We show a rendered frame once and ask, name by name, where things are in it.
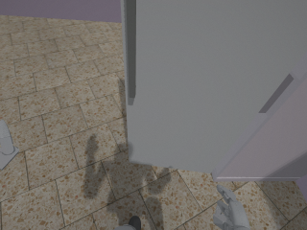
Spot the robot right hand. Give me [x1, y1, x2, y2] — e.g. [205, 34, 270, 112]
[213, 184, 250, 230]

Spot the fridge door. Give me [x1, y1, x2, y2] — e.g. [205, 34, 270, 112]
[120, 0, 307, 173]

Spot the handle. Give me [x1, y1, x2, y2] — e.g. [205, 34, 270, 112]
[126, 0, 136, 98]

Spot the left robot foot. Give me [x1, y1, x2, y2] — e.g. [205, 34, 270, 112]
[129, 216, 141, 230]

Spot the robot left hand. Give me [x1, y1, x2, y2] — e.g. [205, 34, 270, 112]
[0, 120, 19, 171]

